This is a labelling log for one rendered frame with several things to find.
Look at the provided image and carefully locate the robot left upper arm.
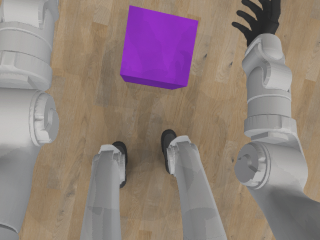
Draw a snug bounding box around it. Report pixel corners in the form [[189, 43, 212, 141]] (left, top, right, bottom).
[[0, 87, 59, 240]]

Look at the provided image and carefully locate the robot right forearm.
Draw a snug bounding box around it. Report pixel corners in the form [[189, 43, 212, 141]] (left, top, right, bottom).
[[241, 33, 308, 177]]

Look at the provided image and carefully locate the right robot hand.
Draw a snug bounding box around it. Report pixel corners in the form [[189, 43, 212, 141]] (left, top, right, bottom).
[[232, 0, 281, 47]]

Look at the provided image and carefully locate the right robot thigh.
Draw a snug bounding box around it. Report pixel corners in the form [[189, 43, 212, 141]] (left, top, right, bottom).
[[166, 141, 228, 240]]

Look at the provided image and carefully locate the carton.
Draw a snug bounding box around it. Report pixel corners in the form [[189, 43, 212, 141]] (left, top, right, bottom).
[[120, 5, 199, 90]]

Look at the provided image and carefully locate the robot left forearm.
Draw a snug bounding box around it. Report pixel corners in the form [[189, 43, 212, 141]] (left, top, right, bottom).
[[0, 0, 59, 91]]

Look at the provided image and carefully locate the right robot foot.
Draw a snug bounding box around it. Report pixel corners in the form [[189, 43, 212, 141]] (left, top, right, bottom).
[[161, 129, 177, 175]]

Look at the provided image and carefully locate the robot right upper arm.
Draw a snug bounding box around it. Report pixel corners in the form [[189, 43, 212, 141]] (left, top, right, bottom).
[[234, 141, 320, 240]]

